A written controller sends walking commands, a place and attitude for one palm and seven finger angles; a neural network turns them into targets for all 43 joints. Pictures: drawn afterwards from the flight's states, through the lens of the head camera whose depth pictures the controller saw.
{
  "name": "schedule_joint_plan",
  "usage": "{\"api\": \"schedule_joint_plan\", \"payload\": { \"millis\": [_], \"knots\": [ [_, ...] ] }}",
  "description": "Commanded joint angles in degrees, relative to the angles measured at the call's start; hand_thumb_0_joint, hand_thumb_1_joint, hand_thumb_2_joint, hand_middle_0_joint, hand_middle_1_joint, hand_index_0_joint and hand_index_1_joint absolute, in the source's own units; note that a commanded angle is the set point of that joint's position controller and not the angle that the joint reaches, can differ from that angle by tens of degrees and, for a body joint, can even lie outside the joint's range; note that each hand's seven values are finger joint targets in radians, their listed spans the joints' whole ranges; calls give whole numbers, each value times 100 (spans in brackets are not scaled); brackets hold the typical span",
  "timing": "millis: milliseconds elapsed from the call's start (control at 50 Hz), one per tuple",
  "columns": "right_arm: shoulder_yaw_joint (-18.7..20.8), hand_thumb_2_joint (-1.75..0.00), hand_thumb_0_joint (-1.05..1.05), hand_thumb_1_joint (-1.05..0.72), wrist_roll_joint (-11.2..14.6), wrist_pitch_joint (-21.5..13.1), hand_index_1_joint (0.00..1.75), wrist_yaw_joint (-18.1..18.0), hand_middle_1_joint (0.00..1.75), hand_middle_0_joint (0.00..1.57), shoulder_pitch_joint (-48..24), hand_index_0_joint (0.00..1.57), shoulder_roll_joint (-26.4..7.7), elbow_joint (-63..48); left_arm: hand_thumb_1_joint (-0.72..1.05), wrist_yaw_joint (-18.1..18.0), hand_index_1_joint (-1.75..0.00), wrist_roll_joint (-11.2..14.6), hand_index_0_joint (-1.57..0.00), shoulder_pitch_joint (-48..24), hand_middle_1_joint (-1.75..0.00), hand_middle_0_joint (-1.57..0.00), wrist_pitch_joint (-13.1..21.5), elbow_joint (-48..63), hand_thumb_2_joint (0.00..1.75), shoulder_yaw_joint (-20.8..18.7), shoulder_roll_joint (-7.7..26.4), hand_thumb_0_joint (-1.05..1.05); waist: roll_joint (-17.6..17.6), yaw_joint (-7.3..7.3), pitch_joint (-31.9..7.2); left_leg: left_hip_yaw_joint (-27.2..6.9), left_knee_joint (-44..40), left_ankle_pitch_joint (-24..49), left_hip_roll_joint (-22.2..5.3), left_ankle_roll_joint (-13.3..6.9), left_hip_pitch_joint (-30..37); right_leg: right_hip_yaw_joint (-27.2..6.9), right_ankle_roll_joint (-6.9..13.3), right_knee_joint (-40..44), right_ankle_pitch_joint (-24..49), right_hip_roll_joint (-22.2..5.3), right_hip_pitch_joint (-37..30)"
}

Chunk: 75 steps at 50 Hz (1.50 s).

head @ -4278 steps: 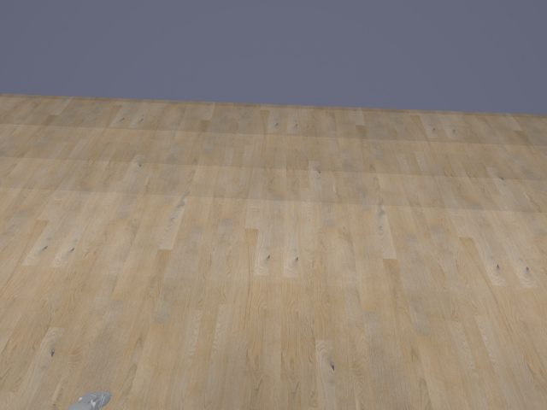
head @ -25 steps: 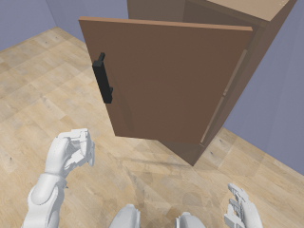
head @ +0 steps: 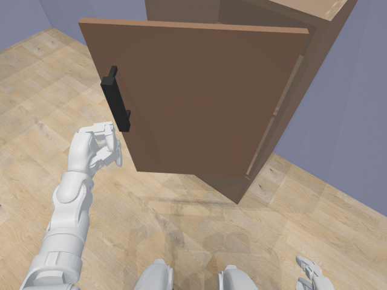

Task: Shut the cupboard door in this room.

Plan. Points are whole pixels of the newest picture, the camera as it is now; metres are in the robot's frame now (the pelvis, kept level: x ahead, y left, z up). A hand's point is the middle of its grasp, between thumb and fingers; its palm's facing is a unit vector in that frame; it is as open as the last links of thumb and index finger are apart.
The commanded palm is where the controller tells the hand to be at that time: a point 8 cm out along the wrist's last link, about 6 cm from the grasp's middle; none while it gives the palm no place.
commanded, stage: bring the fist close to the handle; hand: left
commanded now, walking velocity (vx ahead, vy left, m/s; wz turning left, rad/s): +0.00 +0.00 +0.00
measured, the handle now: (119, 100) +0.52 +0.19 +0.06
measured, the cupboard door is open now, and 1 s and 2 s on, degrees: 34 33 15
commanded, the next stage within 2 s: push the door shut along its arc in 0.60 s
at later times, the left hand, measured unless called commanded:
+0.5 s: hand (118, 133) +0.43 +0.18 +0.05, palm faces -0.01 -1.00 -0.01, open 3.1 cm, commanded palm +0.40 +0.22 +0.06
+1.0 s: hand (120, 125) +0.44 +0.17 +0.06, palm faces -0.09 -1.00 -0.03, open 3.2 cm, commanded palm +0.43 +0.21 +0.06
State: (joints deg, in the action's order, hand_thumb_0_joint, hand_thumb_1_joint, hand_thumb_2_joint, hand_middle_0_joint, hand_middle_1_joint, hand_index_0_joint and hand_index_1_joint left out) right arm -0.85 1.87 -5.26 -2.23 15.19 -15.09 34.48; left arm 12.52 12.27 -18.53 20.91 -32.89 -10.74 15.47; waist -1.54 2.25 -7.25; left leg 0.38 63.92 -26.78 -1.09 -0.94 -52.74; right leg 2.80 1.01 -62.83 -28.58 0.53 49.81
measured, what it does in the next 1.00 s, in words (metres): stands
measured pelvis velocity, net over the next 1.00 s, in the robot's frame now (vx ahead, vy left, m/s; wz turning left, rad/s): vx -0.01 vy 0.00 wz -0.01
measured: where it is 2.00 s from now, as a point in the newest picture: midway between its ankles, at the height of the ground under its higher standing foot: outside the picture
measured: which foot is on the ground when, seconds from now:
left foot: down 0.00-1.00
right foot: down 0.00-1.00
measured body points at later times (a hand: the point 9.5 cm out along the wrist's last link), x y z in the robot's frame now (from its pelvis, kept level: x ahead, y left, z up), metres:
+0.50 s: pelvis +0.00 +0.00 +0.00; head +0.09 +0.00 +0.44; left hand +0.42 +0.23 +0.06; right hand +0.06 -0.26 -0.12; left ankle +0.04 +0.11 -0.66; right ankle +0.02 -0.11 -0.66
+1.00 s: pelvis -0.01 +0.00 -0.01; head +0.09 +0.01 +0.43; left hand +0.44 +0.23 +0.07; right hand +0.08 -0.26 -0.12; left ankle +0.04 +0.11 -0.66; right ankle +0.02 -0.11 -0.66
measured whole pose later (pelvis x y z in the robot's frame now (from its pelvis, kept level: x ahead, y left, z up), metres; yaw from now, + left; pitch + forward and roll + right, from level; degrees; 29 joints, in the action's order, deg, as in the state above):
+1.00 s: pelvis -0.01 +0.00 -0.01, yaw +0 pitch +18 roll -2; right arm -0.8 1.7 -1.9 -1.0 16.4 -15.3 36.2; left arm 17.5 10.0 -40.1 25.3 -58.1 -15.0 21.1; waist -1.7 4.6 -7.3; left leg 0.0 66.4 -26.8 -1.4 -1.2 -58.0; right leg 3.2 0.9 -64.5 -28.2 0.8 54.7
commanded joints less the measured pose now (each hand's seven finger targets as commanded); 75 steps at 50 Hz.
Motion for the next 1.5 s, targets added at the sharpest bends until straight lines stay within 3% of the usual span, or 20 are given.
{"api": "schedule_joint_plan", "payload": {
  "millis": [0,120,180,220,240,320,440,500,640,680,760,820,860,940,960,1160,1220,1260,1420,1480],
  "knots": [
    [306,-90,0,-90,8,-182,30,-25,30,20,236,20,-808,-597,90,-31,-150,23,-130,-2258,-150,-130,396,598,90,-328,981,0,-50,113,-1956,-210,-826,1204,52,-46,1228,-250,38,875,1526,40,-866],
    [349,-90,0,-90,-22,-110,30,24,30,20,491,20,-863,-413,90,-57,-150,-96,-130,-3249,-150,-130,513,-137,90,-418,1119,0,-178,226,-2139,-299,-718,1284,26,-30,1340,-188,55,766,1521,76,-540],
    [346,-90,0,-90,-35,-44,30,30,30,20,578,20,-865,-330,90,-83,-150,-149,-130,-3819,-150,-130,560,-613,90,-538,1245,0,72,337,-2147,-253,-641,1115,46,-73,1043,-269,11,793,1460,56,-578],
    [372,-90,0,-90,-66,-11,30,70,30,20,639,20,-909,-422,90,-73,-150,-184,-130,-3402,-150,-130,632,-576,90,-869,1589,0,-296,62,-2592,-237,-652,1452,67,-39,1268,-256,74,674,1712,76,-773],
    [373,-90,0,-90,-69,12,30,106,30,20,631,20,-874,-465,90,-42,-150,-148,-130,-3207,-150,-130,664,-418,90,-856,1502,0,-315,6,-2828,-222,-657,1669,65,-29,1409,-252,72,652,1928,59,-913],
    [365,-90,0,-90,-38,147,30,121,30,20,701,20,-876,-486,90,74,-150,-116,-130,-2987,-150,-130,588,-732,90,-849,1497,0,245,142,-2229,-148,-694,1403,56,-93,896,-281,20,790,1845,98,-994],
    [398,-90,0,-90,-19,140,30,85,30,20,670,20,-864,-470,90,93,-150,-61,-130,-3433,-150,-130,809,-154,90,-677,1369,0,-219,195,-2477,-194,-735,1352,41,-64,1349,-267,37,810,1659,93,-787],
    [410,-90,0,-90,-17,122,30,65,30,20,688,20,-876,-349,90,91,-150,-77,-130,-3622,-150,-130,844,-355,90,-575,1289,0,-125,306,-2275,-232,-745,1162,25,-66,1343,-248,28,860,1439,100,-583],
    [418,-90,0,-90,-26,125,30,105,30,20,658,20,-893,-373,90,-14,-150,-121,-130,-3459,-150,-130,777,-262,90,-478,1137,0,-436,203,-2515,-352,-813,1556,-8,-7,1877,-108,78,778,1582,106,-387],
    [415,-90,0,-90,-22,144,30,128,30,20,648,20,-887,-404,90,-56,-150,-98,-130,-3157,-150,-130,725,-418,90,-548,1138,0,-35,168,-2360,-311,-845,1474,-1,-20,1649,-114,59,832,1607,122,-579],
    [348,-90,0,-90,-22,207,30,96,30,20,607,20,-891,-374,90,0,-150,-242,-130,-3810,-150,-130,729,-844,90,-580,1396,0,78,345,-1790,-271,-818,858,37,-69,1069,-205,26,895,1187,99,-447],
    [356,-90,0,-90,-37,179,30,42,30,20,621,20,-952,-356,90,139,-150,-253,-130,-4412,-150,-130,899,-768,90,-783,1814,0,-247,347,-2231,-292,-670,971,42,-74,1264,-283,66,791,1259,98,-433],
    [335,-90,0,-90,-25,152,30,54,30,20,631,20,-909,-312,90,300,-150,-199,-130,-4585,-150,-130,942,-893,90,-603,1609,0,-465,363,-2503,-359,-623,1283,28,-33,1562,-230,91,698,1459,99,-340],
    [340,-90,0,-90,-5,155,30,57,30,20,723,20,-980,-230,90,589,-150,-148,-130,-4808,-150,-130,827,-1366,90,-545,1645,0,-317,473,-2464,-406,-524,1360,1,-57,1463,-216,85,659,1503,109,-155],
    [343,-90,0,-90,2,150,30,65,30,20,722,20,-959,-232,90,651,-150,-108,-130,-4899,-150,-130,793,-1388,90,-373,1422,0,-341,534,-2486,-402,-510,1336,8,-68,1507,-216,74,684,1485,114,-98],
    [334,-90,0,-90,-7,106,30,49,30,20,964,20,-1080,-17,90,796,-150,-231,-130,-6066,-150,-130,698,-1802,90,-281,1684,0,-397,846,-2503,-576,-402,931,-30,-101,1380,-184,88,645,922,143,505],
    [337,-90,0,-90,-37,67,30,53,30,20,1115,20,-1133,22,90,849,-150,-263,-130,-6262,-150,-130,672,-1939,90,-398,1890,0,-607,836,-2673,-626,-360,1006,-27,-99,1473,-163,127,583,895,170,614],
    [327,-90,0,-90,-41,55,30,70,30,20,1126,20,-1116,54,90,901,-150,-280,-130,-6480,-150,-130,621,-1993,90,-207,1705,0,-681,939,-2701,-651,-321,1018,-52,-95,1531,-154,110,577,881,161,795],
    [260,-90,0,-90,-73,105,30,122,30,20,1396,20,-1177,-7,90,934,-150,-410,-130,-6594,-150,-130,379,-2473,90,-918,2632,0,-589,896,-2775,-554,-132,1124,-62,-143,958,-205,112,476,957,220,553],
    [245,-90,0,-90,-67,117,30,140,30,20,1428,20,-1166,-9,90,995,-150,-493,-130,-6834,-150,-130,336,-2555,90,-816,2646,0,-513,1020,-2701,-518,-42,1051,-85,-161,740,-260,77,499,950,231,549]
  ]
}}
